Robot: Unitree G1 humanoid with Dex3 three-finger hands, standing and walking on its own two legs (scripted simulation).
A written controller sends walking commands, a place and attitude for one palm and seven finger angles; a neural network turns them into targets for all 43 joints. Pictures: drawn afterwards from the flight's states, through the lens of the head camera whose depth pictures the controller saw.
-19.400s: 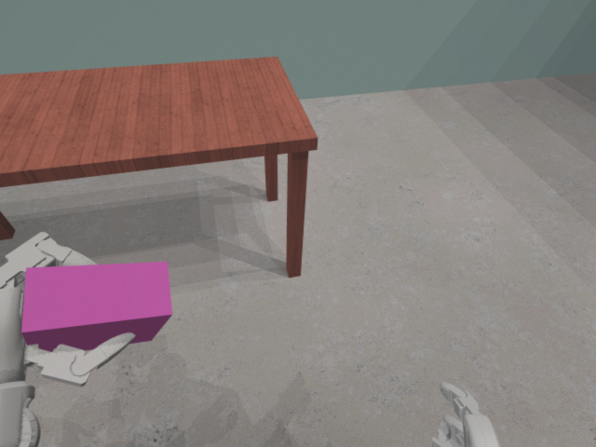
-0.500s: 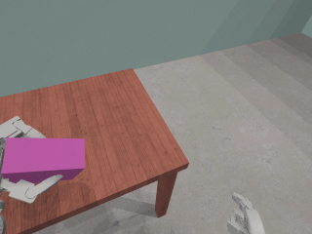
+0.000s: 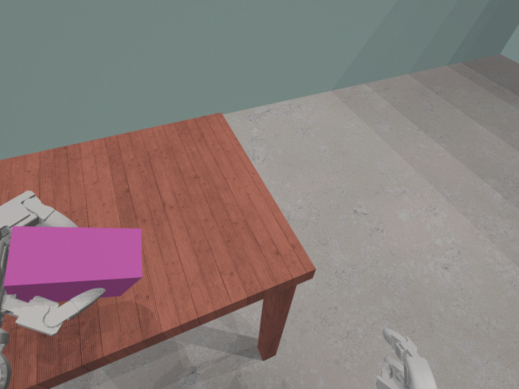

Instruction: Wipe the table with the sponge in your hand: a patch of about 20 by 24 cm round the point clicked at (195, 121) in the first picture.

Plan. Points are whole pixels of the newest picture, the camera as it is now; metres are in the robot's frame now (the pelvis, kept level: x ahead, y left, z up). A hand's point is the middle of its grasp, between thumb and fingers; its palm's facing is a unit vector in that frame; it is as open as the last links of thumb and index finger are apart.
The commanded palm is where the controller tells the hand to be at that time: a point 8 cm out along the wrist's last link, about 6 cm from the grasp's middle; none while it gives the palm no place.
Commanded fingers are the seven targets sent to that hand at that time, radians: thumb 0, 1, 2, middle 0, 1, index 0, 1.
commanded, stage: shuffle to correct the standing spot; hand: left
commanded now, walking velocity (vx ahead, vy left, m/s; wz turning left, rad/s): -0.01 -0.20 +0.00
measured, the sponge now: (94, 266) +0.23 +0.21 +0.14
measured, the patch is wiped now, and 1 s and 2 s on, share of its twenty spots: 0.00 0.00 0.00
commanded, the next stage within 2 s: none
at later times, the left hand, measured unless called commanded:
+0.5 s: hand (61, 253) +0.23 +0.24 +0.16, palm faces +0.31 -0.86 -0.40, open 9.6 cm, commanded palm +0.17 +0.28 +0.18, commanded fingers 0.00 0.10 1.30 -1.20 -1.60 -1.20 -1.60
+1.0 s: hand (54, 258) +0.22 +0.24 +0.17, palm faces +0.33 -0.86 -0.39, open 9.6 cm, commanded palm +0.16 +0.28 +0.18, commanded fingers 0.00 0.10 1.30 -1.20 -1.60 -1.20 -1.60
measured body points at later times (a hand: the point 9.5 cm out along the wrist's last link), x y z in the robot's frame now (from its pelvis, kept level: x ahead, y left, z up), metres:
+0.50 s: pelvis +0.01 +0.00 +0.00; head +0.03 +0.01 +0.45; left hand +0.21 +0.28 +0.19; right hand +0.17 -0.24 -0.08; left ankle +0.02 +0.15 -0.74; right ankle +0.01 -0.05 -0.74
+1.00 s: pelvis +0.00 +0.00 +0.00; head +0.02 +0.01 +0.45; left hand +0.20 +0.29 +0.19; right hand +0.16 -0.24 -0.08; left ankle +0.02 +0.15 -0.74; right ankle +0.01 -0.05 -0.74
